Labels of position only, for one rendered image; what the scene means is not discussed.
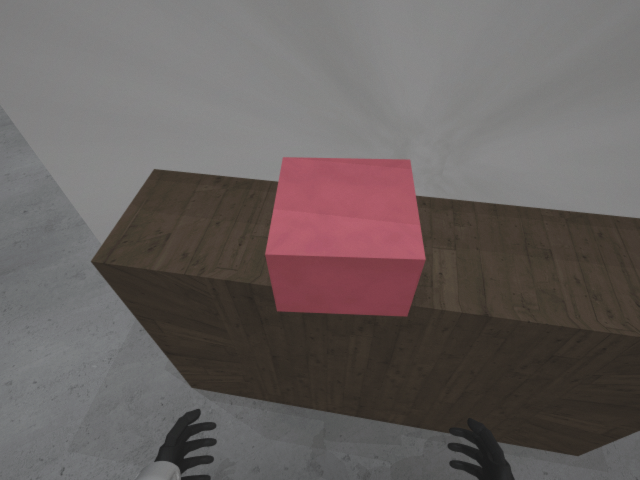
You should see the right robot hand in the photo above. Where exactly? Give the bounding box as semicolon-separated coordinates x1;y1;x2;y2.
448;418;515;480

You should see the left robot hand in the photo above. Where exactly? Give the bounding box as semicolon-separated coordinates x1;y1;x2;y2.
154;409;217;480

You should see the pedestal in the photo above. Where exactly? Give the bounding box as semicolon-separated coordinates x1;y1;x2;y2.
91;169;640;456

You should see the carton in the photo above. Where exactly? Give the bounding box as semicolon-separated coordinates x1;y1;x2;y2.
265;157;426;317

